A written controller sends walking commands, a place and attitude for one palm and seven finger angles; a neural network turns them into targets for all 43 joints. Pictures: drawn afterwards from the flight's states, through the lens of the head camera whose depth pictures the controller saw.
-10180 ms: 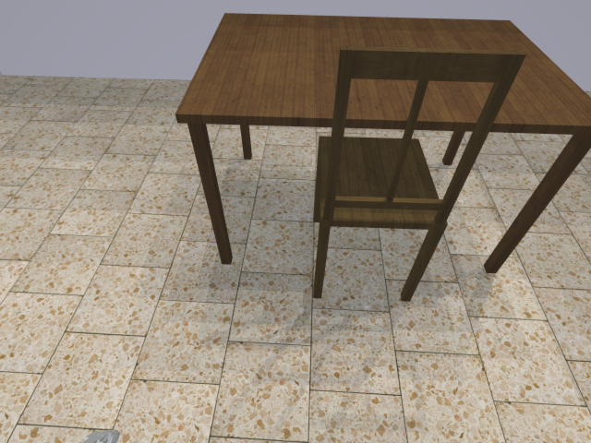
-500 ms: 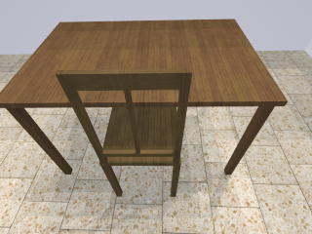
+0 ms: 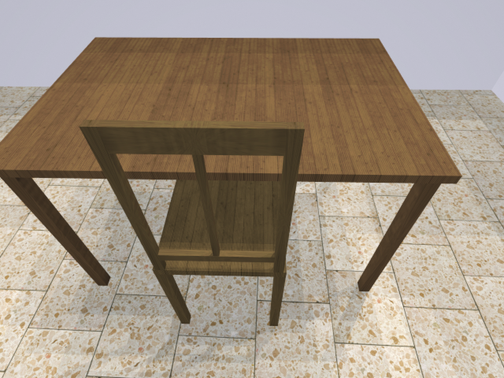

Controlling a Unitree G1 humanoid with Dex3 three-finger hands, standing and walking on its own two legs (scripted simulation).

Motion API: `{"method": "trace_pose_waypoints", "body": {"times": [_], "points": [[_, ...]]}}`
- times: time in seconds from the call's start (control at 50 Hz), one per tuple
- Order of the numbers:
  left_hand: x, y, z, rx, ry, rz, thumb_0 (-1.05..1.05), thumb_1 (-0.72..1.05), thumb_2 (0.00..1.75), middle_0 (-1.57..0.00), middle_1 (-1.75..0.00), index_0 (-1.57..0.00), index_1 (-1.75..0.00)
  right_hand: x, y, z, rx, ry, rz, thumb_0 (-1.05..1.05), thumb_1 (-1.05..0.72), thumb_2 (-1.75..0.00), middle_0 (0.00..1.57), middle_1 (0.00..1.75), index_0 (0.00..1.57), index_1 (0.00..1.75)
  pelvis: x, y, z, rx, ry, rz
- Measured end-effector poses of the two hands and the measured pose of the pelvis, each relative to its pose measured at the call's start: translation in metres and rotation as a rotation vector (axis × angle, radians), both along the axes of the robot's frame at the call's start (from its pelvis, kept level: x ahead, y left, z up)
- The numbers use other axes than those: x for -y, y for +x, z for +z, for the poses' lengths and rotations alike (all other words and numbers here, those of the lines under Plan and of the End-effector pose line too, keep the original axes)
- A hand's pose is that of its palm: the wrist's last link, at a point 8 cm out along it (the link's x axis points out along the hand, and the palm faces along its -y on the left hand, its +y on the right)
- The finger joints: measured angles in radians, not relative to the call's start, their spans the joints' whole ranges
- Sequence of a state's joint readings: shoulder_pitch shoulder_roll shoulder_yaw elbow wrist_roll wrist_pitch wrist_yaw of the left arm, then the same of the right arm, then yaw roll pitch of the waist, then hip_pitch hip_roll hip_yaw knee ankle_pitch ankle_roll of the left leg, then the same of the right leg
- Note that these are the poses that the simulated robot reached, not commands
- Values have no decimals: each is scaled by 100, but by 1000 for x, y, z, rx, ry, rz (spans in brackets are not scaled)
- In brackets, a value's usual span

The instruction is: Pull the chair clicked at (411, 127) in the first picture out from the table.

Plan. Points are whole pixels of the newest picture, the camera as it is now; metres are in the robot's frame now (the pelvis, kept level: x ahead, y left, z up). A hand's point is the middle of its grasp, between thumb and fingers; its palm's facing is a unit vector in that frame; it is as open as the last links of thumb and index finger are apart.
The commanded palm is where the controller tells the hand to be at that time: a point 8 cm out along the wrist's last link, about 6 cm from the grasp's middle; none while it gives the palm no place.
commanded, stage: look again from close up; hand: left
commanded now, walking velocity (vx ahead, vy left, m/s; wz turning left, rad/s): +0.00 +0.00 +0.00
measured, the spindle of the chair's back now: (208, 212) +0.46 +0.13 -0.06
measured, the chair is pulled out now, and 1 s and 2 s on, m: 0.00 0.00 0.00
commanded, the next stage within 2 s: raise the hand toward the chair's back in 0.12 s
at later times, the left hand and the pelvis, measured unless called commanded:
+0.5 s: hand (163, 321) +0.21 +0.16 -0.03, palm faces +0.11 -0.99 -0.05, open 8.1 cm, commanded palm +0.11 +0.22 -0.07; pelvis -0.03 -0.01 -0.04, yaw +2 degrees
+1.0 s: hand (156, 351) +0.18 +0.17 -0.07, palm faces -0.05 -1.00 -0.04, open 12.4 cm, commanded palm +0.13 +0.24 -0.06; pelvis -0.04 +0.00 -0.11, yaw +3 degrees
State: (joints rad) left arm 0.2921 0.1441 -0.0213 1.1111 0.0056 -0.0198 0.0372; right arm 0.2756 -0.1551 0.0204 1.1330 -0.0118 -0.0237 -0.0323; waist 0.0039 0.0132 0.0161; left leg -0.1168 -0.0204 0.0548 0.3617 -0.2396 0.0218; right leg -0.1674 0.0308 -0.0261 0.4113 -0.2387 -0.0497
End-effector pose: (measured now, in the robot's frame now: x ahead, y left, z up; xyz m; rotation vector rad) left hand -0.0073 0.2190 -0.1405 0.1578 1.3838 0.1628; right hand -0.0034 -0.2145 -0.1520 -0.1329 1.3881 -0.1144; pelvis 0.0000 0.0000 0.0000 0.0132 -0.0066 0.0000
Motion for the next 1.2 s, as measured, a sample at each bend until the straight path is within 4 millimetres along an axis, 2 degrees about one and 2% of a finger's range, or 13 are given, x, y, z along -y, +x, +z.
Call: {"method": "trace_pose_waypoints", "body": {"times": [0.26,0.34,0.4,0.46,0.5,0.56,0.62,0.7,0.76,0.84,0.92,1.06,1.2], "points": [[3,5,4,30,9,48,2,93,89,-20,-30,-21,-30,3,-3,0,0,9,-11,1,-91,-90,19,30,20,30,7,1,-2,-6,3,17],[-18,78,58,447,84,92,4,94,88,-20,-30,-20,-29,27,21,11,204,-57,4,2,-92,-90,20,30,20,30,7,-9,-3,-14,-4,29],[-18,138,96,749,84,33,3,89,87,-19,-29,-20,-29,47,49,19,349,-106,36,2,-92,-90,20,30,20,30,7,-17,-9,-65,-5,49],[-6,182,114,1023,16,-38,2,83,85,-18,-29,-19,-28,65,83,27,492,-145,72,2,-92,-90,20,30,20,30,9,-25,-23,-142,0,44],[6,194,117,1169,-63,-74,1,79,83,-18,-28,-18,-27,73,107,30,580,-159,96,2,-92,-90,20,30,20,30,10,-28,-36,-188,6,32],[18,185,108,1319,-153,-130,1,72,81,-17,-27,-18,-26,76,143,31,698,-155,132,1,-91,-90,19,30,20,30,11,-29,-59,-242,13,22],[18,155,87,1347,-150,-167,1,64,78,-17,-26,-18,-25,67,177,23,787,-131,177,1,-91,-90,19,30,19,30,12,-31,-82,-273,17,23],[1,116,61,1248,-76,-112,1,54,74,-17,-25,-17,-24,37,214,7,858,-67,234,1,-91,-90,19,30,19,30,12,-35,-104,-286,5,43],[-11,103,60,1235,-21,-66,1,47,71,-16,-24,-16,-23,8,227,-8,874,-8,276,1,-91,-90,19,30,19,30,11,-38,-113,-294,-16,64],[-12,118,80,1345,-23,-121,1,38,67,-14,-22,-15,-21,-25,221,-29,840,64,315,1,-91,-90,19,30,20,30,10,-41,-117,-310,-44,83],[-5,150,90,1376,-104,-235,1,28,63,-13,-21,-14,-20,-37,196,-46,752,99,271,1,-91,-90,20,30,20,30,7,-43,-115,-326,-54,81],[-20,165,76,1179,-149,-158,0,12,56,-12,-18,-13,-17,-9,143,-42,613,20,114,1,-90,-90,20,30,20,30,-2,-36,-99,-321,-39,54],[-40,155,96,1300,-47,-145,0,-4,49,-10,-16,-11,-15,25,125,-26,590,-105,135,2,-91,-90,20,30,20,30,-9,-36,-95,-317,-51,57]]}}
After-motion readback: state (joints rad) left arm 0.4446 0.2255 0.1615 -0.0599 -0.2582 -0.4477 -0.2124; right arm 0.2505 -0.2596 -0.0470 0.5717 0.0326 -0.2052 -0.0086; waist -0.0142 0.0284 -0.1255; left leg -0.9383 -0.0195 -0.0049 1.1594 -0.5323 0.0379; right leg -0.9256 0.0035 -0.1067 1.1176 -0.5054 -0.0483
